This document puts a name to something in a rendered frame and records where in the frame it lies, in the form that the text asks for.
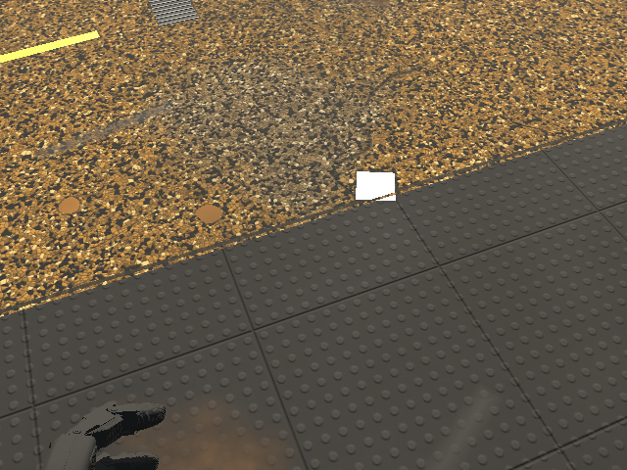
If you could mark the left robot hand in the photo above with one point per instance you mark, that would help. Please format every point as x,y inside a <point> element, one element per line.
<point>76,450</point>

